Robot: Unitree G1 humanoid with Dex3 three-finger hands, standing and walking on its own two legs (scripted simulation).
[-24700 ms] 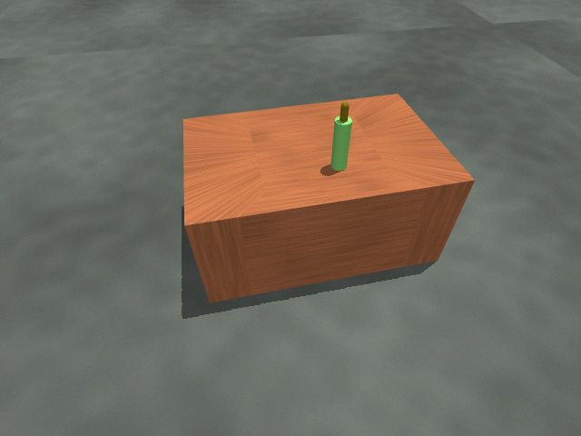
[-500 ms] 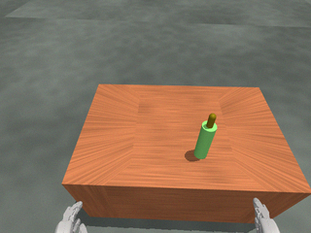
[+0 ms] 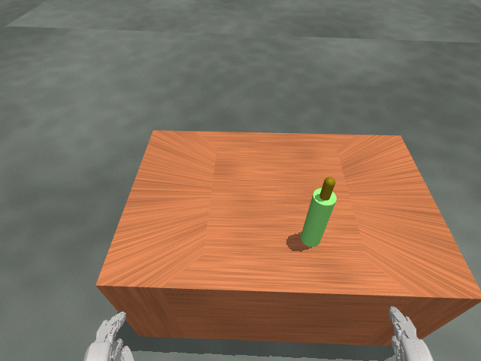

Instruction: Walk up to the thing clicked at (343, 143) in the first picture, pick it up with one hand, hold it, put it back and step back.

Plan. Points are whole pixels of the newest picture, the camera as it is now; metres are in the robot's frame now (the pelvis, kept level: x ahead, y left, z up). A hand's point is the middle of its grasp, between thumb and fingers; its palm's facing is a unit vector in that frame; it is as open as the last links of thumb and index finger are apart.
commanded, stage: stand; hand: right
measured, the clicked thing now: (319, 212) +0.53 -0.18 -0.15
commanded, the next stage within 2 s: none
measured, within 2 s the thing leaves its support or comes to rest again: neither
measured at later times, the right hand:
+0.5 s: hand out of the picture +0.06 -0.26 -0.11, palm faces -0.02 +0.93 -0.36, open 7.8 cm
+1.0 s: hand out of the picture +0.04 -0.26 -0.11, palm faces -0.03 +0.94 -0.33, open 7.3 cm
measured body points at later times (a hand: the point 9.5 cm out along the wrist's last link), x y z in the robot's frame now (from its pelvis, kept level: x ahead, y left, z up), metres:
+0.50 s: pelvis +0.01 -0.01 +0.04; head +0.01 -0.01 +0.49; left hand +0.08 +0.28 -0.09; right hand +0.06 -0.31 -0.09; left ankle -0.02 +0.12 -0.69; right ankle +0.04 -0.14 -0.69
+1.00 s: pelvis +0.00 -0.02 +0.05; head +0.00 -0.01 +0.50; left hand +0.05 +0.28 -0.09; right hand +0.04 -0.31 -0.08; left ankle -0.02 +0.12 -0.69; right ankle +0.04 -0.14 -0.69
